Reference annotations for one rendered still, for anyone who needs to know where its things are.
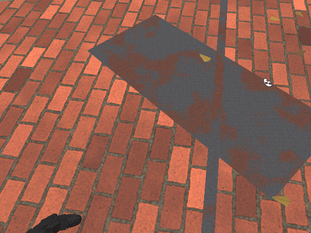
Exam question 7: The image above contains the robot left hand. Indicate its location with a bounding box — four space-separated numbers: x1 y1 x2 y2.
26 214 82 233

